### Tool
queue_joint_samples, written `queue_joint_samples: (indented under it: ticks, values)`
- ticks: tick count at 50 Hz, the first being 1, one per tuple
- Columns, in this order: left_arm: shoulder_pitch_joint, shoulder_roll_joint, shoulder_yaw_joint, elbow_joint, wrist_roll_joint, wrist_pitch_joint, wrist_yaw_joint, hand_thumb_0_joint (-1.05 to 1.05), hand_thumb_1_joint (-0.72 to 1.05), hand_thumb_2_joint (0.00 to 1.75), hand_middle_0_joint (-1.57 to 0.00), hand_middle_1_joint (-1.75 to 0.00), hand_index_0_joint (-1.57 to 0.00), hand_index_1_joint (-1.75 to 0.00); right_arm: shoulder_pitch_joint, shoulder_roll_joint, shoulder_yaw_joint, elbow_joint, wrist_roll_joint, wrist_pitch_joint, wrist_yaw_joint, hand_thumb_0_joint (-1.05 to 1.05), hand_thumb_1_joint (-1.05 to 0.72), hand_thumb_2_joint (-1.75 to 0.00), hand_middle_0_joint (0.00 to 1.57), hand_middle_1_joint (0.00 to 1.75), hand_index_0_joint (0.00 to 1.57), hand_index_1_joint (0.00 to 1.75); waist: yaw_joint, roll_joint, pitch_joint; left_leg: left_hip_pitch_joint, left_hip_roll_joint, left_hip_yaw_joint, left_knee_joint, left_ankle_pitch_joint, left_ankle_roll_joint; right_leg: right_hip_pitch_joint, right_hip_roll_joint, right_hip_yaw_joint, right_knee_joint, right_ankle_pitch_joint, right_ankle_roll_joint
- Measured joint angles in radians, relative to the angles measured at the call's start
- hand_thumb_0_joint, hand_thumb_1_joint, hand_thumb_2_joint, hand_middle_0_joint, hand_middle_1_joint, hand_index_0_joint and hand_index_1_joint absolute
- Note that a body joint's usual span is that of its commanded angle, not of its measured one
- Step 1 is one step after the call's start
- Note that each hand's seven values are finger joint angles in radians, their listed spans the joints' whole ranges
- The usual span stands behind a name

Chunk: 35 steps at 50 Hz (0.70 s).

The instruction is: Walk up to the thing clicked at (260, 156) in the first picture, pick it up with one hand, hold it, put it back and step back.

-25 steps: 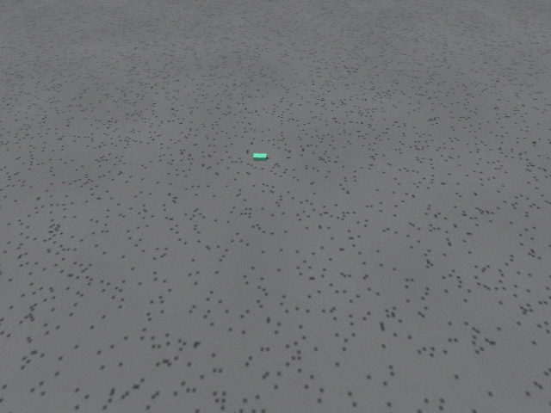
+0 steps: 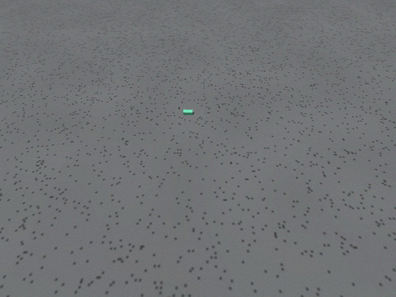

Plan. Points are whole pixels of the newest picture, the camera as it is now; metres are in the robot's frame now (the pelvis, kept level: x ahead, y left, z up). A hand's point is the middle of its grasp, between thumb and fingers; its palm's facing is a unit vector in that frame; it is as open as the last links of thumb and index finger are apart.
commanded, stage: stand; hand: left
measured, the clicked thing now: (188, 112) +1.53 +0.13 -0.77
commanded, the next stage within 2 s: walk up in 0.62 s
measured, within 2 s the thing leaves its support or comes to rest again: neither
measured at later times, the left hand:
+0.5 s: hand out of the picture +0.08 +0.25 -0.15, palm faces -0.03 -0.94 -0.34, open 7.4 cm
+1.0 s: hand out of the picture +0.11 +0.35 -0.18, palm faces -0.02 -0.94 -0.35, open 7.4 cm
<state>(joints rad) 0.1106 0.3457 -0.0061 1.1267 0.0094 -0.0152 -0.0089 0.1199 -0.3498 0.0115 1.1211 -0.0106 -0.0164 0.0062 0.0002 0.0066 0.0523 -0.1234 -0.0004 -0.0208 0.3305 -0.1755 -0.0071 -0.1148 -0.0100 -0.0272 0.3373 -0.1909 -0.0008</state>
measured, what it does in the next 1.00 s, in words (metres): walks ahead: left foot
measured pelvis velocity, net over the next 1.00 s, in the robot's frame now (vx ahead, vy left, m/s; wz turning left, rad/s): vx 0.09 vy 0.05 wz -0.01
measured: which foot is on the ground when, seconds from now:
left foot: down 0.00-0.70, up 0.72-0.88, down 0.90-1.00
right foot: down 0.00-0.92, up 0.94-1.00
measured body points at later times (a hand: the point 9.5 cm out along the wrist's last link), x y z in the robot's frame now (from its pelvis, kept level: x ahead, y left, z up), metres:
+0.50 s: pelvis +0.01 +0.00 +0.00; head +0.01 +0.00 +0.45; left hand +0.09 +0.30 -0.13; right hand +0.08 -0.30 -0.13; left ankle +0.00 +0.12 -0.75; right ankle +0.00 -0.12 -0.75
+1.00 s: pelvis +0.09 +0.05 -0.02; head +0.08 +0.08 +0.43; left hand +0.11 +0.39 -0.16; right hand +0.15 -0.29 -0.10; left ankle +0.13 +0.16 -0.75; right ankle +0.02 -0.09 -0.70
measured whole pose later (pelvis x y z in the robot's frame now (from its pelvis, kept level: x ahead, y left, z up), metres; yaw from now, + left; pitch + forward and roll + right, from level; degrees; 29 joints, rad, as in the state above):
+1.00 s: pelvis +0.09 +0.05 -0.02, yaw -1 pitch -3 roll +0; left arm 0.30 0.46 0.08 1.03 0.03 0.01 -0.06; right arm 0.25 -0.42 -0.10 0.96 -0.04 -0.09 0.05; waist 0.01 -0.06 0.03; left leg -0.28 0.01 0.07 0.60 -0.26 0.03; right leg -0.27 0.01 0.09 0.95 -0.48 -0.05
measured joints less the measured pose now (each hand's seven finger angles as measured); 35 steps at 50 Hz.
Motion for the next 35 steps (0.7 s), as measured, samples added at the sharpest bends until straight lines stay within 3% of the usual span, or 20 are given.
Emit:
queue_joint_samples:
  ticks: [31,35]
  values:
    - [-0.002,-0.001,0.001,-0.006,0.000,-0.003,0.003,0.01,0.91,0.90,-0.20,-0.30,-0.20,-0.30,-0.008,-0.004,-0.001,-0.004,0.001,0.003,-0.002,0.01,-0.90,-0.90,0.20,0.29,0.20,0.30,-0.001,0.001,-0.007,0.018,0.004,0.002,-0.008,-0.006,-0.001,0.021,0.004,0.001,-0.016,-0.001,0.000]
    - [0.049,0.013,0.044,-0.055,0.022,-0.013,-0.041,0.01,0.91,0.90,-0.20,-0.30,-0.20,-0.30,0.044,-0.016,-0.038,-0.044,-0.022,-0.010,0.034,0.01,-0.90,-0.90,0.20,0.30,0.20,0.30,0.005,0.000,-0.046,-0.047,0.006,0.004,0.143,-0.241,0.043,-0.029,0.011,0.007,0.096,-0.184,-0.032]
